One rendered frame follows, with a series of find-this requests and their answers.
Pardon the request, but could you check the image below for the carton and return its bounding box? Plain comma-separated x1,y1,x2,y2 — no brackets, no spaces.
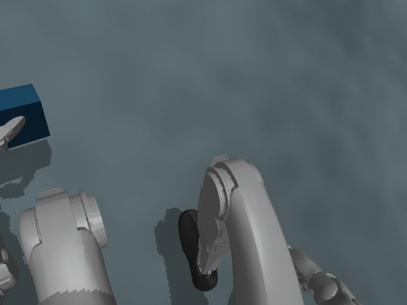
0,84,50,149

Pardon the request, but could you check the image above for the left robot arm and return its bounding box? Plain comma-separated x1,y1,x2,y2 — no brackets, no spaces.
0,233,20,305

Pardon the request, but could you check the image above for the right robot foot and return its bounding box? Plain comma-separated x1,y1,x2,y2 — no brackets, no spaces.
178,209,217,292

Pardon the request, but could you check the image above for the right robot hand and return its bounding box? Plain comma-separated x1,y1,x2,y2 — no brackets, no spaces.
287,245,323,294

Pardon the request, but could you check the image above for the right robot arm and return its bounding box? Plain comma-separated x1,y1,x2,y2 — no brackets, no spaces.
307,271,363,305

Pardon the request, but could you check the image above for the left robot hand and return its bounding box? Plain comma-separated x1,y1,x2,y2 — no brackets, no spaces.
0,116,26,152

